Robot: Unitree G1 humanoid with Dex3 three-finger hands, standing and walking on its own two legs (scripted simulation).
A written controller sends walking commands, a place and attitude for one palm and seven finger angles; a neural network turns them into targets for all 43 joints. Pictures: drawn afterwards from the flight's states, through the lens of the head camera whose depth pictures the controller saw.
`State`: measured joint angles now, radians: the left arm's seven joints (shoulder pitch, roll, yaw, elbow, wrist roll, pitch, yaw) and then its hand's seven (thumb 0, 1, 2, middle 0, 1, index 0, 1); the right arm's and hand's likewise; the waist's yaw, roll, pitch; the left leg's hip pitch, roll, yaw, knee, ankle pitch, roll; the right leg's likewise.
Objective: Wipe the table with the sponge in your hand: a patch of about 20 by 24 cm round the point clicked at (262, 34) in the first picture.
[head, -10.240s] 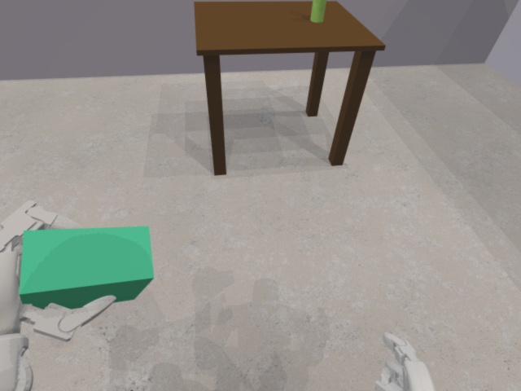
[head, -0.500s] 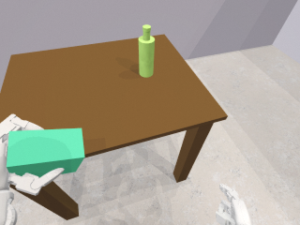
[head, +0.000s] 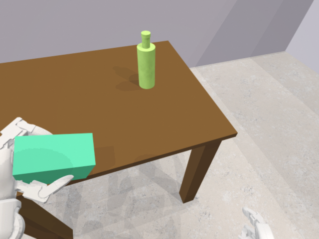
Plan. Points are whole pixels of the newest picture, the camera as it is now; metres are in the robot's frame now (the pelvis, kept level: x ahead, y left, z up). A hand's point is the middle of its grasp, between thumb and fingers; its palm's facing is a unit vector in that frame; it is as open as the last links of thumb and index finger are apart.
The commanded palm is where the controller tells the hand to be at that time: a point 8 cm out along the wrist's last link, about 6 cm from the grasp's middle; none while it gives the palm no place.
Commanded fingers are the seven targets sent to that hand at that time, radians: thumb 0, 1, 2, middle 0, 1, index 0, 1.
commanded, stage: shuffle to correct the standing spot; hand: left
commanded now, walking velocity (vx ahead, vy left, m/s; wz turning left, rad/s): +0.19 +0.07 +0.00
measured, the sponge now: (67, 159) +0.23 +0.21 +0.14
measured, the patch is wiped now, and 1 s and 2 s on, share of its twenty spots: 0.00 0.00 0.00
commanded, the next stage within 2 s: come to a stop and stand still in 0.04 s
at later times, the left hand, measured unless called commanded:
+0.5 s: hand (70, 115) +0.32 +0.22 +0.17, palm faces +0.33 -0.81 -0.49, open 10.5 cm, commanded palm +0.26 +0.27 +0.19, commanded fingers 0.00 0.10 1.30 -1.20 -1.60 -1.20 -1.60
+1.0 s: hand (23, 126) +0.28 +0.30 +0.17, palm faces +0.43 -0.84 -0.33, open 10.5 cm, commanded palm +0.23 +0.34 +0.19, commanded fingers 0.00 0.10 1.30 -1.20 -1.60 -1.20 -1.60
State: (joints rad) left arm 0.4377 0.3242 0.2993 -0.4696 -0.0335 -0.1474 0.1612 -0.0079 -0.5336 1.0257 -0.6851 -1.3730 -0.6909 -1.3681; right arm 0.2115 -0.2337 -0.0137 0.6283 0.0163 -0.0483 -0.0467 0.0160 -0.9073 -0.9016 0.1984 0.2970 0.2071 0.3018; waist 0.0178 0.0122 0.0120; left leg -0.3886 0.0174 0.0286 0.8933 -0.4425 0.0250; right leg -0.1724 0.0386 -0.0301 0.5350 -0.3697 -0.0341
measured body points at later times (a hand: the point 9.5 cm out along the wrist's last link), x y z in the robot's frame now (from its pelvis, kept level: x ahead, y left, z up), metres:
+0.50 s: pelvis +0.10 -0.01 +0.01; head +0.15 -0.03 +0.46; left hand +0.30 +0.27 +0.19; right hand +0.28 -0.24 -0.09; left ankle +0.08 +0.14 -0.69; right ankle +0.12 -0.08 -0.73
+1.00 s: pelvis +0.06 +0.06 +0.01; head +0.07 +0.07 +0.46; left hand +0.25 +0.34 +0.19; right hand +0.24 -0.15 -0.07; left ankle +0.12 +0.17 -0.73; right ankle +0.12 -0.08 -0.73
